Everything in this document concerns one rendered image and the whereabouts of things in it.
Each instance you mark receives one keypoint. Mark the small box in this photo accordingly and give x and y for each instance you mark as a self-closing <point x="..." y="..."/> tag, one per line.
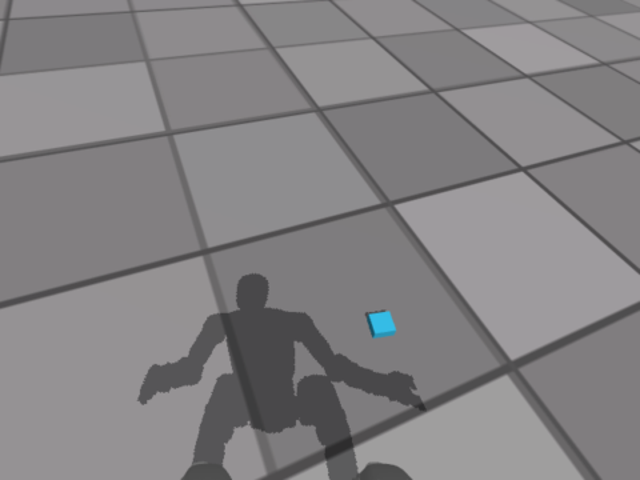
<point x="381" y="324"/>

